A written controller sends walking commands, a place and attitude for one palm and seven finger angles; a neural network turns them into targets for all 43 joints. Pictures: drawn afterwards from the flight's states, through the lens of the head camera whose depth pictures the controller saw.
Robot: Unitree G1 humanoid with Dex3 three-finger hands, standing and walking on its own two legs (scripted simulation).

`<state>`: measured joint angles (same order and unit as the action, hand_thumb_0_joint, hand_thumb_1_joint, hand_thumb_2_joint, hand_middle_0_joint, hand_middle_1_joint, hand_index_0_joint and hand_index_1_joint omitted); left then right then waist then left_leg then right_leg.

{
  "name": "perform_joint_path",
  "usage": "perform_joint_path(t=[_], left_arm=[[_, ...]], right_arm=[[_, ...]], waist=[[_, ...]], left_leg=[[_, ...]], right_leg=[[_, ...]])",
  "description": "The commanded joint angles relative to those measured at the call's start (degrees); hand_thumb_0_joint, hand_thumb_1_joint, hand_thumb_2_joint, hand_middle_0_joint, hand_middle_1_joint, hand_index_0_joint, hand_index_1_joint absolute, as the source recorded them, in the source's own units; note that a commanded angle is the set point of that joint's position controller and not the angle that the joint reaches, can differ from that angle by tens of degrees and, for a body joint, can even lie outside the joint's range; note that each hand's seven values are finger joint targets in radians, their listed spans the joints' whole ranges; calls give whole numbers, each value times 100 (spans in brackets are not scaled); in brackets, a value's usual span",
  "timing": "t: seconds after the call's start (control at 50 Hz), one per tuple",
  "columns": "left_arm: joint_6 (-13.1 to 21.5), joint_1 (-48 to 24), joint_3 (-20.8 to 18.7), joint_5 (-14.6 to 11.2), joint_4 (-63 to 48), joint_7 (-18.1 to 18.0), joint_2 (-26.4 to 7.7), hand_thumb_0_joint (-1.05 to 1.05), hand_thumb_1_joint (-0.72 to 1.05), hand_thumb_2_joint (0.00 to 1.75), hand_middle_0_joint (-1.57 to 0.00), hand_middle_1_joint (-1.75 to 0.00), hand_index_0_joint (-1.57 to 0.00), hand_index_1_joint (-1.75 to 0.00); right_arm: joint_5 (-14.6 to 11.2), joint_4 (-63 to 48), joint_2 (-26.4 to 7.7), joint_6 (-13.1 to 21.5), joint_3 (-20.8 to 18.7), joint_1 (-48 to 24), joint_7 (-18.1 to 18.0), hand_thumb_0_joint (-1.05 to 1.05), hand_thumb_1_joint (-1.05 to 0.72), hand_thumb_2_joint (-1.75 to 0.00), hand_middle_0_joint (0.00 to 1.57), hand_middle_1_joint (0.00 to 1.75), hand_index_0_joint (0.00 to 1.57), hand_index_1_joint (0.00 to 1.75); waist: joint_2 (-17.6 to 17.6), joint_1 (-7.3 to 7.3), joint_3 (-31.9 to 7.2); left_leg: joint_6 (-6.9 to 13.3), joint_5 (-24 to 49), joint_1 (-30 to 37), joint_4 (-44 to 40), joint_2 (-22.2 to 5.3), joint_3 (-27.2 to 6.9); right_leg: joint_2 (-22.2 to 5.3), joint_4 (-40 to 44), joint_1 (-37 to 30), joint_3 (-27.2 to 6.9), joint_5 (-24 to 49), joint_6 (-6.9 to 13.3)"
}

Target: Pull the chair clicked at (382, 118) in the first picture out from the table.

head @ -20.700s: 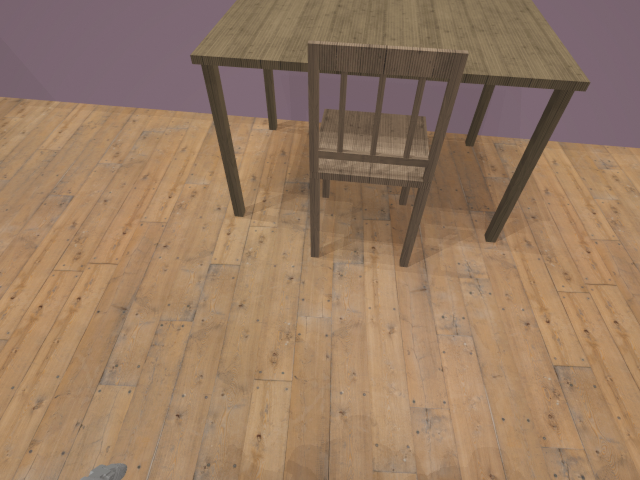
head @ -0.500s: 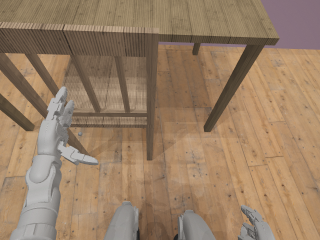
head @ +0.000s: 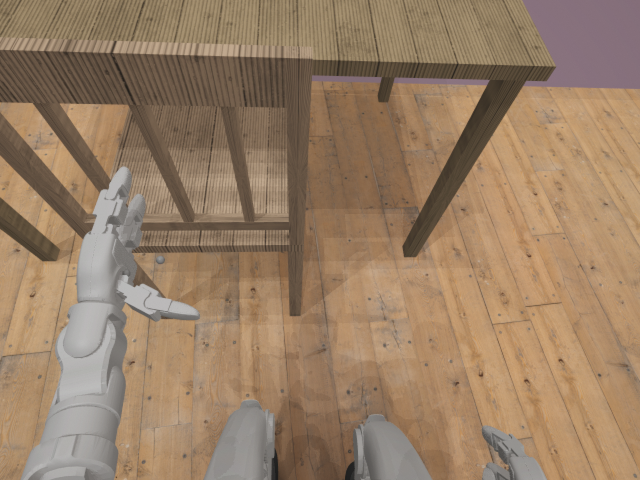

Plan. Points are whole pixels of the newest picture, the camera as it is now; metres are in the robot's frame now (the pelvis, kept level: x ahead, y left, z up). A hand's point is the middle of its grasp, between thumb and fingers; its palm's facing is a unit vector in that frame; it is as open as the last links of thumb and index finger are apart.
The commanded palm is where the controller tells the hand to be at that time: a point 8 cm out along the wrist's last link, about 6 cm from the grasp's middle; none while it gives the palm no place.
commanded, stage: aim the fingers beside a spindle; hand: left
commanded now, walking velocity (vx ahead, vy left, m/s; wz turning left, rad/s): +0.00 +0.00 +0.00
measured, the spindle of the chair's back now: (168, 170) +0.52 +0.22 +0.00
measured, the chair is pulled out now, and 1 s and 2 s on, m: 0.00 0.00 0.00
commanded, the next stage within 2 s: push the fingers through the gap in 0.26 s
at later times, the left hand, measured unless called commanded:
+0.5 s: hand (159, 254) +0.38 +0.20 +0.02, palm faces +0.06 -1.00 -0.04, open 16.9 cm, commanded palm +0.36 +0.25 +0.02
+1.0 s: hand (168, 216) +0.43 +0.20 +0.02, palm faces +0.05 -1.00 -0.04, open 16.9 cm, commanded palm +0.42 +0.24 +0.02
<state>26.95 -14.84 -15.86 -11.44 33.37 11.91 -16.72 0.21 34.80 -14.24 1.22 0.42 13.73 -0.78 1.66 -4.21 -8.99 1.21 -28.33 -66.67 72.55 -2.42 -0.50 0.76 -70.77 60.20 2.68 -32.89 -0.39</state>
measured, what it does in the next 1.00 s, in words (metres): stands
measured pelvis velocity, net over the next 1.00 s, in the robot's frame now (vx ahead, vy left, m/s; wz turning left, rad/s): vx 0.00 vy -0.01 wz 0.00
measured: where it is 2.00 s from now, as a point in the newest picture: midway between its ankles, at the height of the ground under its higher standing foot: outside the picture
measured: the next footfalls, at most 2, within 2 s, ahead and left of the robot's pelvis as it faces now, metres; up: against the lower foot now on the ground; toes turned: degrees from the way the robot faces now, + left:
none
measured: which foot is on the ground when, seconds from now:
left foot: down 0.00-1.00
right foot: down 0.00-1.00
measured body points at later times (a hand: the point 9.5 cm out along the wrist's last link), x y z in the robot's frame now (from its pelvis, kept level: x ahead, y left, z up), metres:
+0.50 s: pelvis +0.00 -0.01 +0.00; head +0.12 +0.01 +0.43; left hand +0.37 +0.26 +0.02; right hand +0.13 -0.27 -0.11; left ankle +0.05 +0.10 -0.62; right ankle +0.01 -0.13 -0.62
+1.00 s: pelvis +0.00 -0.01 -0.01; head +0.13 +0.01 +0.42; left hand +0.42 +0.26 +0.02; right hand +0.08 -0.27 -0.13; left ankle +0.05 +0.10 -0.62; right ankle +0.01 -0.13 -0.62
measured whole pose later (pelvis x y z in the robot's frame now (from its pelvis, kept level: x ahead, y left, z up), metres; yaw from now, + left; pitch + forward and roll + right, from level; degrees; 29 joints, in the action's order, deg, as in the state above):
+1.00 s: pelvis +0.00 -0.01 -0.01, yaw +0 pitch +24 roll -4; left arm 28.0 -30.8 -19.8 -9.5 48.8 13.2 -21.6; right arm 0.7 36.9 -14.9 -0.6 0.6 15.1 -0.8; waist 1.9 -5.9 -8.6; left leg 0.7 -28.8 -70.4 74.7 -2.8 -1.3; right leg 1.2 -72.9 63.8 3.3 -33.5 0.2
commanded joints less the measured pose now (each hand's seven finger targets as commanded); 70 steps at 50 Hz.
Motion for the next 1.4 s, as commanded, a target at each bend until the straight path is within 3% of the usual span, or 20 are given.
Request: perform_joint_path(t=[0.0, 0.14, 0.28, 0.32, 0.42, 0.48, 0.52, 0.56, 0.64, 0.7, 0.74, 0.76, 0.96, 1.02, 1.1, 1.22, 1.26, 1.32, 1.36, 1.38], left_arm=[[467, -1512, -302, -68, -1194, -73, -1104, 0, -50, 30, -6, -8, -6, -8], [461, -1727, -187, -83, -1052, 45, -1028, 0, -50, 30, -6, -8, -6, -8], [395, -1308, -480, -149, -941, 88, -1257, 0, -50, 30, -6, -8, -6, -8], [427, -1409, -297, -138, -1205, 105, -1092, 0, -50, 30, -6, -8, -6, -8], [454, -1972, -270, -96, -987, 78, -1165, 0, -50, 30, -6, -8, -6, -8], [450, -2121, -316, -57, -833, 83, -1252, 0, -50, 30, -6, -8, -6, -8], [439, -2271, -154, -44, -860, 86, -1076, 0, -50, 30, -6, -8, -6, -8], [376, -2250, -352, -26, -558, 65, -1304, 0, -50, 30, -6, -8, -6, -8], [329, -2314, -521, -12, -405, 45, -1446, 0, -50, 30, -6, -8, -6, -8], [339, -2309, -563, 2, -293, 22, -1467, 0, -50, 30, -6, -8, -6, -8], [360, -2642, -501, 9, -168, 26, -1439, 0, -50, 30, -6, -8, -6, -8], [365, -2626, -622, 39, -38, 26, -1570, 0, -50, 30, -6, -8, -6, -8], [470, -3742, -505, 149, 500, 127, -1633, 0, -50, 30, -6, -8, -6, -8], [442, -3899, -736, 194, 768, 102, -1922, 0, -50, 30, -6, -8, -6, -8], [475, -3968, -840, 253, 702, 54, -2019, 0, -50, 30, -6, -8, -6, -8], [401, -4254, -912, 297, 1106, 28, -2121, 0, -50, 30, -6, -8, -6, -8], [442, -4340, -981, 329, 998, 51, -2252, 0, -50, 30, -6, -8, -6, -8], [466, -4579, -886, 350, 1081, 61, -2172, 0, -50, 30, -6, -8, -6, -8], [453, -4541, -897, 368, 1178, 77, -2169, 0, -50, 30, -6, -8, -6, -8], [463, -4731, -817, 361, 1201, 75, -2111, 0, -50, 30, -6, -8, -6, -8]], right_arm=[[-24, -572, -947, 209, -362, 224, -116, 0, -90, -90, 20, 30, 20, 30], [-35, -562, -932, 190, -351, 200, -136, 0, -90, -90, 20, 30, 20, 30], [-46, -594, -927, 152, -349, 218, -130, 0, -90, -90, 20, 30, 20, 30], [-46, -633, -898, 161, -352, 170, -116, 0, -90, -90, 20, 30, 20, 30], [-41, -475, -941, 180, -354, 239, -163, 0, -90, -90, 20, 30, 20, 30], [-32, -439, -962, 200, -359, 304, -169, 0, -90, -90, 20, 30, 20, 30], [-19, -424, -940, 193, -362, 312, -154, 0, -90, -90, 20, 30, 20, 30], [-25, -396, -976, 156, -356, 347, -154, 0, -90, -90, 20, 30, 20, 30], [-19, -447, -957, 94, -334, 380, -126, 0, -90, -90, 20, 30, 20, 30], [-13, -454, -955, 53, -335, 436, -101, 0, -90, -90, 20, 30, 20, 30], [-20, -416, -959, 31, -333, 444, -103, 0, -90, -90, 20, 30, 20, 30], [-16, -410, -978, 19, -334, 485, -104, 0, -90, -90, 20, 30, 20, 30], [34, -206, -1035, -37, -340, 698, -109, 0, -90, -90, 20, 30, 20, 30], [56, -190, -1069, -84, -325, 773, -108, 0, -90, -90, 20, 30, 20, 30], [94, -230, -1055, -157, -330, 858, -67, 0, -90, -90, 20, 30, 20, 30], [106, -202, -1070, -278, -308, 953, -44, 0, -90, -90, 20, 30, 20, 30], [115, -231, -1077, -301, -302, 969, -41, 0, -90, -90, 20, 30, 20, 30], [123, -162, -1085, -344, -312, 1035, -37, 0, -90, -90, 20, 30, 20, 30], [126, -171, -1076, -372, -309, 1043, -28, 0, -90, -90, 20, 30, 20, 30], [135, -126, -1092, -380, -302, 1074, -27, 0, -90, -90, 20, 30, 20, 30]], waist=[[310, -16, -2228], [382, -42, -2287], [210, 24, -2296], [450, 25, -2401], [330, -153, -2233], [464, -97, -2315], [555, -119, -2491], [302, -106, -2400], [365, -36, -2486], [238, -59, -2509], [229, -162, -2326], [166, -117, -2347], [500, -313, -2514], [397, -300, -2584], [639, -227, -2966], [405, -378, -2671], [596, -322, -2836], [608, -435, -2842], [648, -400, -2882], [653, -499, -2865]], left_leg=[[-37, 1322, 2382, -913, 58, -301], [-29, 1325, 2312, -832, 74, -264], [2, 1558, 2127, -772, 87, -197], [-17, 1592, 2297, -793, 89, -187], [-9, 1406, 2235, -731, 56, -248], [-27, 1456, 2329, -734, 64, -281], [-30, 1629, 2517, -725, 64, -290], [-18, 1557, 2308, -716, 60, -273], [-16, 1603, 2173, -711, 81, -223], [-3, 1687, 2152, -696, 77, -216], [14, 1458, 1960, -668, 84, -183], [6, 1372, 1909, -676, 81, -197], [8, 1448, 2216, -574, 52, -301], [24, 1488, 2094, -530, 48, -316], [7, 1908, 2423, -502, 36, -338], [43, 1708, 2036, -440, 30, -300], [30, 1784, 2133, -453, 33, -304], [24, 1960, 2327, -409, 3, -354], [13, 1936, 2330, -417, 11, -358], [33, 1959, 2360, -391, 7, -381]], right_leg=[[105, 960, -374, 13, 1225, 182], [91, 945, -422, -24, 1297, 184], [109, 935, -710, -73, 1648, 168], [93, 932, -659, -76, 1639, 164], [106, 932, -375, -59, 1422, 154], [104, 910, -340, -46, 1379, 189], [93, 904, -320, -35, 1507, 183], [103, 920, -413, -55, 1514, 175], [100, 888, -569, -80, 1621, 169], [116, 891, -627, -88, 1721, 160], [105, 928, -534, -122, 1570, 135], [114, 917, -557, -114, 1469, 145], [116, 849, -54, -68, 1317, 169], [120, 791, -82, -72, 1350, 166], [132, 714, -100, -53, 1615, 184], [146, 739, -102, -70, 1579, 139], [145, 711, -129, -75, 1604, 160], [157, 702, 56, -41, 1685, 160], [158, 707, 50, -30, 1636, 169], [166, 697, 139, -24, 1647, 168]])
